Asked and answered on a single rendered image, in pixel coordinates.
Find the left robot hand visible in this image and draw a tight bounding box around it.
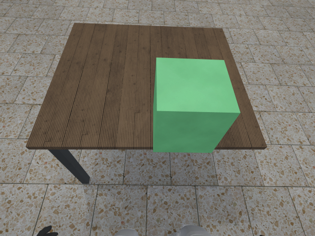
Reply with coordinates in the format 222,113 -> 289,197
37,225 -> 58,236

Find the table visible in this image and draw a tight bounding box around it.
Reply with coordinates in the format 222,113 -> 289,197
26,23 -> 267,184

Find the carton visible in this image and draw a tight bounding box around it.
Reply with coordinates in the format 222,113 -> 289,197
153,58 -> 240,153

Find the robot right thigh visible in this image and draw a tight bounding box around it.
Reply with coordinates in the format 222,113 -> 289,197
176,225 -> 211,236

